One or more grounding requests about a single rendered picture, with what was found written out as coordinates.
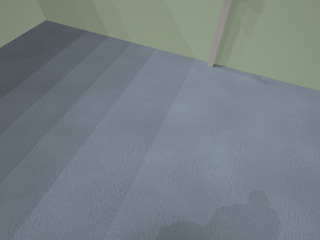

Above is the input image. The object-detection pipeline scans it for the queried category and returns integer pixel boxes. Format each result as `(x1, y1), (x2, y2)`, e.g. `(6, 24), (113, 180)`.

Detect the panel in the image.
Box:
(207, 0), (232, 67)

